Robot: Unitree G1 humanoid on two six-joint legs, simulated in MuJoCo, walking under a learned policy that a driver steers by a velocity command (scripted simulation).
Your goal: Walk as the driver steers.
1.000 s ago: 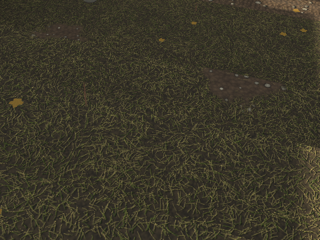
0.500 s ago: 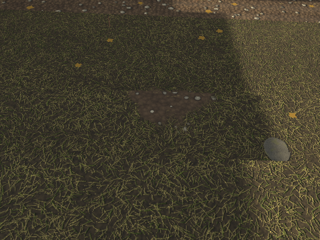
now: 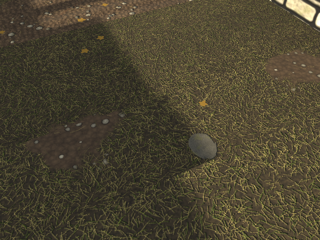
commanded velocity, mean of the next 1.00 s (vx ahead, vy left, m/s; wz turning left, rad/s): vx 0.50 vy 0.00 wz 0.22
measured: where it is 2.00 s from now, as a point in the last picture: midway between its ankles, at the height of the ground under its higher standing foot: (84, 168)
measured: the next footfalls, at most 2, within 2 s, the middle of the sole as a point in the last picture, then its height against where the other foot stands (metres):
right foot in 0.20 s outside the picture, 0.17 m lower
left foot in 0.76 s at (126, 236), level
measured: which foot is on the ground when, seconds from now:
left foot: down 0.00-0.20, up 0.22-0.74, down 0.76-1.00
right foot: up 0.00-0.18, down 0.20-0.80, up 0.82-1.00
